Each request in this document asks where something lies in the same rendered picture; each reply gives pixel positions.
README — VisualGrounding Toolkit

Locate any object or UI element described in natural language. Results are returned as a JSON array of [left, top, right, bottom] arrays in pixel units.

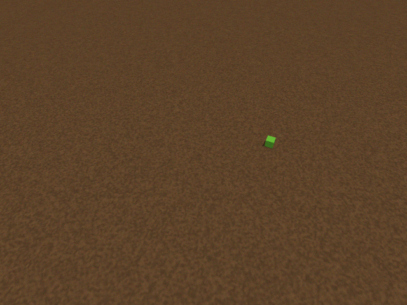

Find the cube
[[265, 135, 276, 148]]

